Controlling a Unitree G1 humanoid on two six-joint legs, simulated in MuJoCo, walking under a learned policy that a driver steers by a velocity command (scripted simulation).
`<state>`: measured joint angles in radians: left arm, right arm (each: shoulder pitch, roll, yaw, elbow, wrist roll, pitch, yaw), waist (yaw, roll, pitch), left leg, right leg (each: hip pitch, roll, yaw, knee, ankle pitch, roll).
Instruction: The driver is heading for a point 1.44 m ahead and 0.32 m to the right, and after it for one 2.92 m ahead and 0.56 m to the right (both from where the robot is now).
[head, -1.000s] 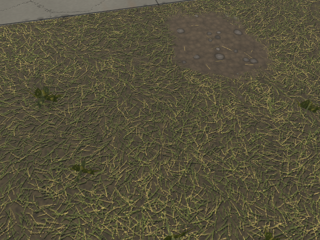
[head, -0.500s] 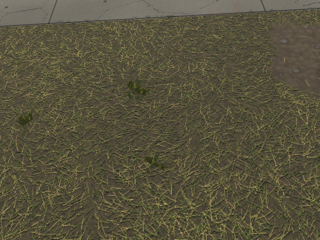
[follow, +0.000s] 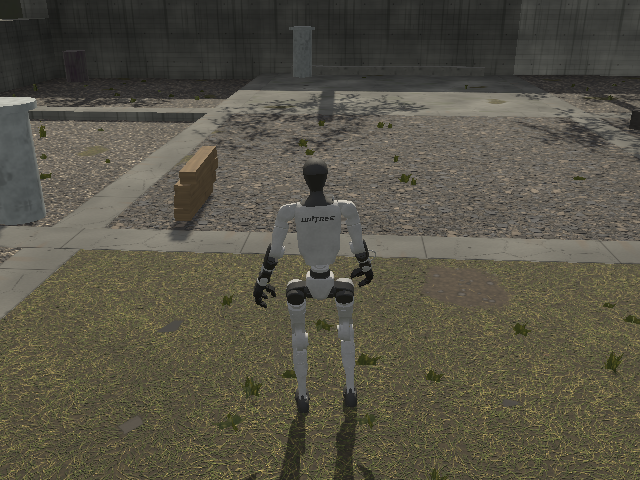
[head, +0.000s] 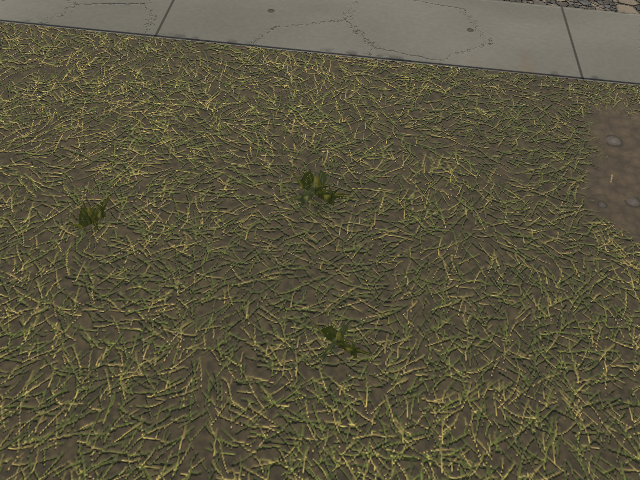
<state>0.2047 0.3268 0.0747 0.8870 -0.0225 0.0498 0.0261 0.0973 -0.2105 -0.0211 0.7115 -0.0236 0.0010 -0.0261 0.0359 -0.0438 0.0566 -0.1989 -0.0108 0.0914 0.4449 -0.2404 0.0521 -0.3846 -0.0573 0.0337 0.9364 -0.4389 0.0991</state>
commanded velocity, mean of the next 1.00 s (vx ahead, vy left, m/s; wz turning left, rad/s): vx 0.00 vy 0.00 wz -0.34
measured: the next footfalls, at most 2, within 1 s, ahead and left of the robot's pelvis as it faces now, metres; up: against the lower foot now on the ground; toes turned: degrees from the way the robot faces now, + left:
right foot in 0.26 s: +0.00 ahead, -0.13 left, +0.00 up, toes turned -14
left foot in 0.80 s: +0.13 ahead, +0.06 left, +0.00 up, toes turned -28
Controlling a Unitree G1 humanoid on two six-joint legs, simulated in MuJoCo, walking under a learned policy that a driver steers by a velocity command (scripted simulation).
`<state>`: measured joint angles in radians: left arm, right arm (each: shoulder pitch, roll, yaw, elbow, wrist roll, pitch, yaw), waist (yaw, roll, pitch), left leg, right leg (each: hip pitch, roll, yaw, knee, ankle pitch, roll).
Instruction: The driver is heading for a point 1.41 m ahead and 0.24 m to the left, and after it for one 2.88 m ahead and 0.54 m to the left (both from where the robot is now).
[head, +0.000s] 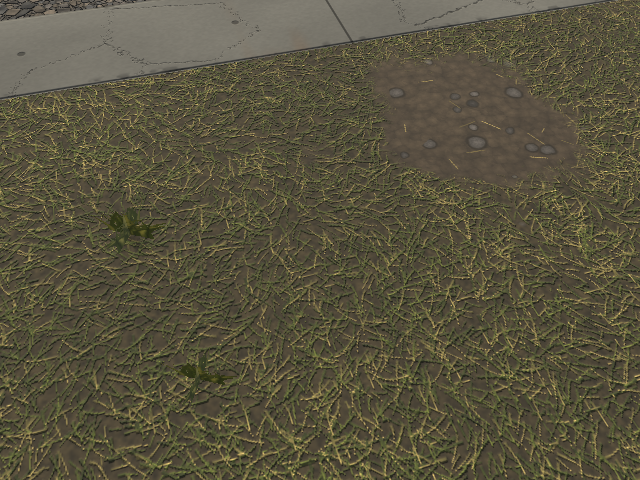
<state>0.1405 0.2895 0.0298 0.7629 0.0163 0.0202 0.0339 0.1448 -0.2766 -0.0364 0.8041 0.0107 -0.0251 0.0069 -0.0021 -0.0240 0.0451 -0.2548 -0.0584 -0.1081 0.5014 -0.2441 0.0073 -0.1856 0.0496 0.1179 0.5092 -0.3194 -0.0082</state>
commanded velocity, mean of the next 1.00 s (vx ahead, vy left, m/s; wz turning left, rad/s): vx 0.09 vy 0.00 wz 0.28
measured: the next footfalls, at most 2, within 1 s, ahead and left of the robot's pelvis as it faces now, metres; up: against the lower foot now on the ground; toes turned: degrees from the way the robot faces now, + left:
left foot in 0.46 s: +0.14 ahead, +0.19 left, +0.00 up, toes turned +17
right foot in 0.86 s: +0.24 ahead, -0.03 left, +0.00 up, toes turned +20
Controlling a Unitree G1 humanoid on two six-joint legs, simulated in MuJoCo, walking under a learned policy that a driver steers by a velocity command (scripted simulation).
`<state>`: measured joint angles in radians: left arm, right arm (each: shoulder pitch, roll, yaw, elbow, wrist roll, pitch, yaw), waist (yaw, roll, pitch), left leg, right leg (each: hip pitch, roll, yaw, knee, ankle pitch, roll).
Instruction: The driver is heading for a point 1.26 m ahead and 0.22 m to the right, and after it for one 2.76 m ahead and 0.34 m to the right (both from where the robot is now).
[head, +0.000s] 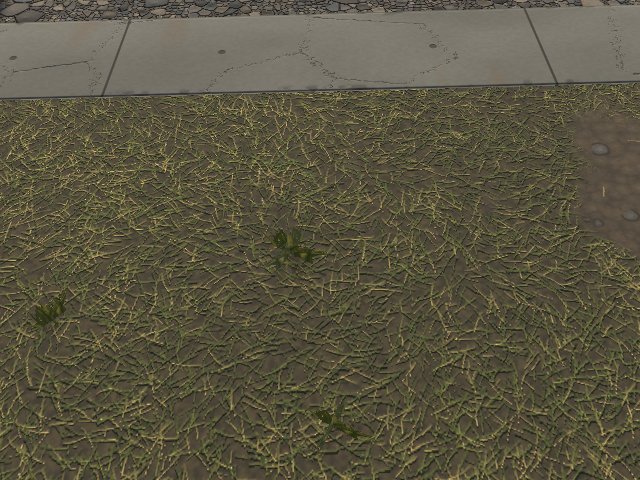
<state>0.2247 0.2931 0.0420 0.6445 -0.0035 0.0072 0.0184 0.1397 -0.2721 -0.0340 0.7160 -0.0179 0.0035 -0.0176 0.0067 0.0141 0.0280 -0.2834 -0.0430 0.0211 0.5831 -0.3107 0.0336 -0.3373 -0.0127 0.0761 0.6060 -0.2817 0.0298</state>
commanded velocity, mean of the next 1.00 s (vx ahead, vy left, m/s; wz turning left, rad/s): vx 0.25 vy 0.00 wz -0.27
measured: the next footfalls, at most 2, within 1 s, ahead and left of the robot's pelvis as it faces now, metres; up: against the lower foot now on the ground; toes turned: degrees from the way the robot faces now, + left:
right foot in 0.42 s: +0.03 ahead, -0.15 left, +0.00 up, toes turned -18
left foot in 0.92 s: +0.41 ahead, -0.05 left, +0.00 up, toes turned -17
